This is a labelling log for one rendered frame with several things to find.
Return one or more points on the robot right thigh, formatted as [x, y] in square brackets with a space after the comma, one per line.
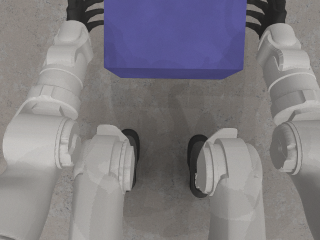
[236, 196]

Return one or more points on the robot thigh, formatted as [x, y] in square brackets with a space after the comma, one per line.
[98, 191]
[236, 196]

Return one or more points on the robot right forearm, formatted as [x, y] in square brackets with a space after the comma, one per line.
[290, 80]

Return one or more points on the carton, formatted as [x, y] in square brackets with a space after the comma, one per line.
[174, 39]

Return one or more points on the right robot upper arm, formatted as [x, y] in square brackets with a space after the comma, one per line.
[295, 149]

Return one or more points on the left robot upper arm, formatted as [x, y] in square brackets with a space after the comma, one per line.
[37, 148]

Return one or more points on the robot left forearm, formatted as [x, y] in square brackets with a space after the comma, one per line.
[62, 75]

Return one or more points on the robot left thigh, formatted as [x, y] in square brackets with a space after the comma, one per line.
[98, 191]

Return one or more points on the robot left hand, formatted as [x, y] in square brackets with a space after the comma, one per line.
[76, 11]

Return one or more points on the robot right hand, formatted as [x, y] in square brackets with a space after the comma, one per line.
[274, 12]

